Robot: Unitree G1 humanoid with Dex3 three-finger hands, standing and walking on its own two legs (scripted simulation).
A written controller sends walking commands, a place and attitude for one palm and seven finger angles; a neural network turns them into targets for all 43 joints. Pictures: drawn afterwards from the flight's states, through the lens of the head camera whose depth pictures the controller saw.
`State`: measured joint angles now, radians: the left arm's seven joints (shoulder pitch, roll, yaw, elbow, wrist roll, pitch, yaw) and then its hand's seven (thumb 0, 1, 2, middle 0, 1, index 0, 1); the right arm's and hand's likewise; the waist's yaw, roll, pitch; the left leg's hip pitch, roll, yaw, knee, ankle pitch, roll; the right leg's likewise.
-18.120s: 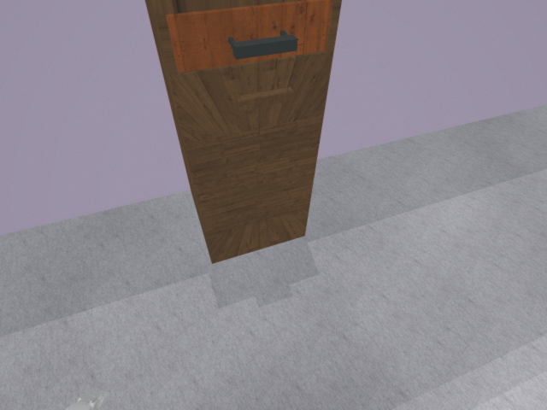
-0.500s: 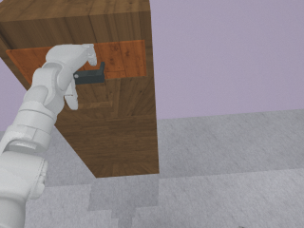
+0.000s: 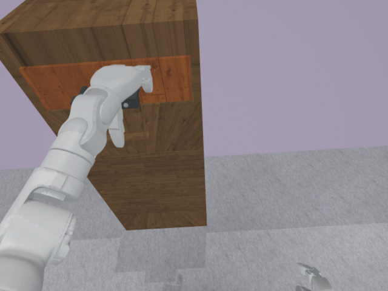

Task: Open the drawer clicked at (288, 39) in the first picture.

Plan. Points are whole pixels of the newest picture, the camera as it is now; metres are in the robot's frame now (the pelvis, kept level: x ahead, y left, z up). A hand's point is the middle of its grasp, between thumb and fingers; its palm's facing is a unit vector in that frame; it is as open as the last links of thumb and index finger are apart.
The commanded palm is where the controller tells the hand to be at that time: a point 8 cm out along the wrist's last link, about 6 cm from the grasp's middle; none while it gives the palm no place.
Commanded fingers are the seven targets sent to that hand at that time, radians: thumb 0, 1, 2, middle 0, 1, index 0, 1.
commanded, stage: move the hooked fingers above the handle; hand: left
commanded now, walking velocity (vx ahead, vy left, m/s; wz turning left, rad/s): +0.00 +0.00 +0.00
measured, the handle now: (108, 95) +0.51 +0.22 +0.15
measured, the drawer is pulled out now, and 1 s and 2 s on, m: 0.00 0.00 0.00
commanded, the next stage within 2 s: none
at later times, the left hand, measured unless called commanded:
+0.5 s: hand (120, 100) +0.43 +0.15 +0.19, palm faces -0.03 +0.02 -1.00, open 13.9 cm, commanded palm +0.44 +0.21 +0.27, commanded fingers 0.00 -0.50 0.30 -0.30 -1.20 -0.30 -1.20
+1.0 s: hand (89, 107) +0.43 +0.22 +0.18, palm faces -0.05 +0.03 -1.00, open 13.9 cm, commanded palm +0.44 +0.22 +0.26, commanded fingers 0.00 -0.50 0.30 -0.30 -1.20 -0.30 -1.20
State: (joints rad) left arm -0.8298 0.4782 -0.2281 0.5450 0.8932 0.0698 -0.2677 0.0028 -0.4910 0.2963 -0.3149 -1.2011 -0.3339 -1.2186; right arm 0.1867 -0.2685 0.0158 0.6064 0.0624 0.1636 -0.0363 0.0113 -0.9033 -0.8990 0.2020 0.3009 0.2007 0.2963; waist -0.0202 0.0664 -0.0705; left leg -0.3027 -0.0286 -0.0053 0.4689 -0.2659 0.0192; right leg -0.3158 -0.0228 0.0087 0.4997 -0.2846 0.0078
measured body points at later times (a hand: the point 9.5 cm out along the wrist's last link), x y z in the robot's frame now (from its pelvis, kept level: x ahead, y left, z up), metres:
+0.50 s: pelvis +0.00 -0.01 +0.00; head +0.02 -0.03 +0.45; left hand +0.42 +0.15 +0.25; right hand +0.14 -0.27 -0.12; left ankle -0.02 +0.11 -0.74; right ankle -0.02 -0.13 -0.74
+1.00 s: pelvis -0.01 +0.00 +0.00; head +0.02 -0.02 +0.45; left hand +0.43 +0.22 +0.23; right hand +0.10 -0.27 -0.12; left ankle -0.02 +0.11 -0.74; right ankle -0.02 -0.13 -0.74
